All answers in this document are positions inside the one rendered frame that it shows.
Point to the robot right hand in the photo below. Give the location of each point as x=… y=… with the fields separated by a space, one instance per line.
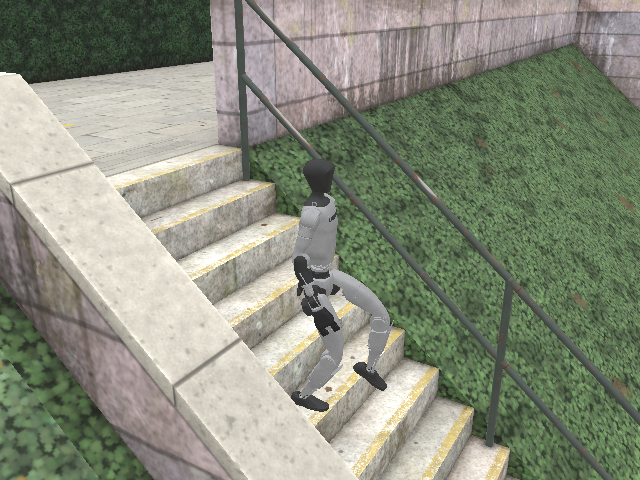
x=322 y=319

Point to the robot left hand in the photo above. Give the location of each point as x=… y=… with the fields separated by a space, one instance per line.
x=300 y=289

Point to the left robot shin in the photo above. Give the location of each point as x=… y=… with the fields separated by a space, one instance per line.
x=376 y=343

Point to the robot right forearm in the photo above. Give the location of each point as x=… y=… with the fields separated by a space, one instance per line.
x=300 y=266

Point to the right robot upper arm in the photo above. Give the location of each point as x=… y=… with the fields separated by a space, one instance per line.
x=309 y=222

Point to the right robot foot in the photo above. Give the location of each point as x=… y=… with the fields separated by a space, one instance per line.
x=310 y=402

